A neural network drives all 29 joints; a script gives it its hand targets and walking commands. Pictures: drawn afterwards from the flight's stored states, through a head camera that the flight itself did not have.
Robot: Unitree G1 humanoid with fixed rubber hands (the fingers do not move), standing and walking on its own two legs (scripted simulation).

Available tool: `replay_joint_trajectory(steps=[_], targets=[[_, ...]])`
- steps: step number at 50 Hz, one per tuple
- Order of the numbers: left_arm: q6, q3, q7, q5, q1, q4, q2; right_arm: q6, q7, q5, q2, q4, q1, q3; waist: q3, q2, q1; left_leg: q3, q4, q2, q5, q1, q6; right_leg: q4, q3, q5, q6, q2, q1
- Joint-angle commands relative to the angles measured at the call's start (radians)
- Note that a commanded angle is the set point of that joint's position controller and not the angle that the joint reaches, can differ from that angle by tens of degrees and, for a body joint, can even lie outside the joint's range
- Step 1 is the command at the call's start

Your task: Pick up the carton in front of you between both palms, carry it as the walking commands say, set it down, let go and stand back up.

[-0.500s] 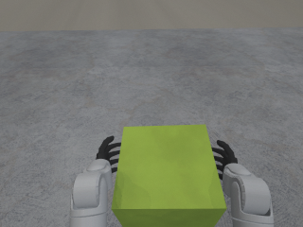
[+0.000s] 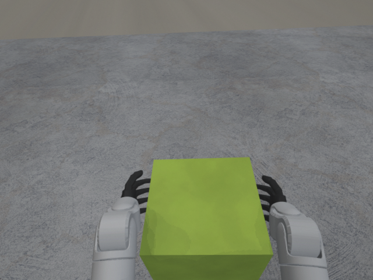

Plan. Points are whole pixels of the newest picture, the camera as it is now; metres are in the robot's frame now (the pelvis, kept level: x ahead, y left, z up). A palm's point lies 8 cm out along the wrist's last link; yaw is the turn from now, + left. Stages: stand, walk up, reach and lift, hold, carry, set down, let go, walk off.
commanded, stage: carry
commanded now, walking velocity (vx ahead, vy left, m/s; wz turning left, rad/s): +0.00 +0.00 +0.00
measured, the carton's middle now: (203, 228) +0.26 +0.00 -0.02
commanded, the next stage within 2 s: hold in 1.30 s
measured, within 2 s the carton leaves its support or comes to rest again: neither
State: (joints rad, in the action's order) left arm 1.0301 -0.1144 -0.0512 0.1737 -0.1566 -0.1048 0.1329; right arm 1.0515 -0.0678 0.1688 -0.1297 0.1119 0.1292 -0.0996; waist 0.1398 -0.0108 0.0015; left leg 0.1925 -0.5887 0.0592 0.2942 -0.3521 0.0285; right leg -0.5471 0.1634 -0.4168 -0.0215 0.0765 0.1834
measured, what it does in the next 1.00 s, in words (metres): shifts its weight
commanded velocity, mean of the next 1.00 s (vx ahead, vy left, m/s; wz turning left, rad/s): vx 0.00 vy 0.00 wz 0.00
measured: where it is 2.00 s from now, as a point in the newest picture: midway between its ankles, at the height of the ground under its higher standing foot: outside the picture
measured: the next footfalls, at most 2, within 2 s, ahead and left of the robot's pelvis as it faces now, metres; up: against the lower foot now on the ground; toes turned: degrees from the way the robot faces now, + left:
none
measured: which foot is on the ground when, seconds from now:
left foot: down 0.00-1.00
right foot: down 0.00-1.00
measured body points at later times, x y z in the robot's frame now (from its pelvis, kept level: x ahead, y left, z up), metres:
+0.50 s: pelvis -0.05 -0.01 +0.00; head -0.07 +0.00 +0.45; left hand +0.27 +0.15 +0.04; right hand +0.26 -0.16 +0.04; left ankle +0.01 +0.10 -0.73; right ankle -0.09 -0.11 -0.73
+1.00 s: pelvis -0.06 -0.01 +0.00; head -0.08 -0.01 +0.45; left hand +0.25 +0.14 +0.04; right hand +0.24 -0.17 +0.04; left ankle +0.01 +0.10 -0.73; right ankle -0.09 -0.11 -0.73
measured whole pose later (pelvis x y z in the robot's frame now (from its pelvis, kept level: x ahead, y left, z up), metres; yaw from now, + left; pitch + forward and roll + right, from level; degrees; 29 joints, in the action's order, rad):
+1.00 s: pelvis -0.06 -0.01 +0.00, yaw +0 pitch +2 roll +0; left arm 0.72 -0.20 -0.02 0.25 -0.24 0.19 0.15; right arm 0.74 -0.03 0.25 -0.14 -0.20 0.22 -0.18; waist 0.11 0.00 0.00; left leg 0.18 -0.52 0.09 0.17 -0.37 0.02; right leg -0.54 0.17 -0.33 0.02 0.05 0.24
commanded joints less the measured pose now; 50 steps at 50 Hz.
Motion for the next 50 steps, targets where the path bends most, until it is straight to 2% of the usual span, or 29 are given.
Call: replay_joint_trajectory(steps=[1, 7, 13, 19, 26, 35, 50], targets=[[-0.061, 0.661, 0.242, -0.333, -0.414, -0.019, 0.909, -0.092, 0.257, -0.347, -0.879, 0.079, 0.521, 0.659, 0.238, 0.005, -0.005, -0.109, 0.031, 0.108, -0.527, 0.182, 0.011, 0.038, -0.064, 0.509, 0.011, 0.089, -0.026], [-0.171, 0.552, 0.238, -0.232, -0.4, 0.106, 0.849, -0.205, 0.252, -0.245, -0.822, -0.048, 0.497, 0.548, 0.201, 0.011, -0.002, -0.115, 0.065, 0.112, -0.435, 0.166, 0.007, 0.066, -0.073, 0.394, 0.02, 0.088, 0.002], [-0.306, 0.416, 0.248, -0.139, -0.483, 0.296, 0.867, -0.34, 0.264, -0.156, -0.833, -0.23, 0.586, 0.416, 0.16, 0.012, -0.001, -0.124, 0.111, 0.114, -0.301, 0.142, 0.003, 0.106, -0.086, 0.25, 0.028, 0.089, 0.042], [-0.397, 0.386, 0.265, -0.113, -0.546, 0.389, 0.938, -0.434, 0.281, -0.134, -0.905, -0.32, 0.661, 0.392, 0.183, 0.011, -0.002, -0.129, 0.126, 0.114, -0.263, 0.153, 0.001, 0.115, -0.095, 0.21, 0.034, 0.087, 0.044], [-0.347, 0.463, 0.259, -0.156, -0.491, 0.311, 0.952, -0.385, 0.278, -0.18, -0.92, -0.237, 0.612, 0.469, 0.213, 0.013, -0.002, -0.125, 0.119, 0.116, -0.305, 0.165, 0.002, 0.104, -0.095, 0.242, 0.035, 0.083, 0.036], [-0.329, 0.466, 0.258, -0.163, -0.497, 0.284, 0.933, -0.365, 0.276, -0.186, -0.902, -0.213, 0.613, 0.47, 0.186, 0.014, -0.001, -0.125, 0.129, 0.116, -0.267, 0.146, -0.004, 0.117, -0.102, 0.217, 0.04, 0.084, 0.06], [-0.324, 0.461, 0.257, -0.158, -0.487, 0.287, 0.926, -0.36, 0.275, -0.18, -0.896, -0.219, 0.603, 0.463, 0.192, 0.012, -0.002, -0.121, 0.123, 0.118, -0.274, 0.145, -0.012, 0.114, -0.106, 0.242, 0.045, 0.084, 0.061]])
